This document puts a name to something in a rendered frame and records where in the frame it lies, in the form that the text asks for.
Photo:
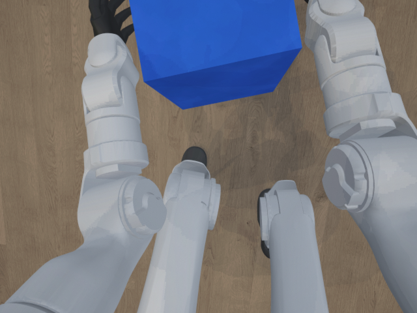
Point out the robot right upper arm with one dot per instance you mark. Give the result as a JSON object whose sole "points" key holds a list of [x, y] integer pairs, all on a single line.
{"points": [[375, 180]]}

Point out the robot left forearm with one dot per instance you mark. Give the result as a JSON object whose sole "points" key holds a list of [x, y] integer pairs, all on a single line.
{"points": [[111, 113]]}

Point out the robot right shin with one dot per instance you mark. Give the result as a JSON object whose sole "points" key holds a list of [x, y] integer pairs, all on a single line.
{"points": [[305, 201]]}

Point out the carton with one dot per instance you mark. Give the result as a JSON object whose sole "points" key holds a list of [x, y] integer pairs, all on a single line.
{"points": [[201, 52]]}

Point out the robot right forearm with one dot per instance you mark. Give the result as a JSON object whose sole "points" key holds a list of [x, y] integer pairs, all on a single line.
{"points": [[352, 74]]}

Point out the robot right foot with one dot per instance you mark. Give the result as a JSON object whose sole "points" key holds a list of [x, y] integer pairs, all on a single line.
{"points": [[263, 246]]}

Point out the left robot hand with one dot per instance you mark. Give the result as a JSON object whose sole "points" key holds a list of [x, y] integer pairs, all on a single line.
{"points": [[103, 20]]}

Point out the robot left upper arm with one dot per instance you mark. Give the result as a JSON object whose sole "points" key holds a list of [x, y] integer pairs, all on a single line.
{"points": [[117, 220]]}

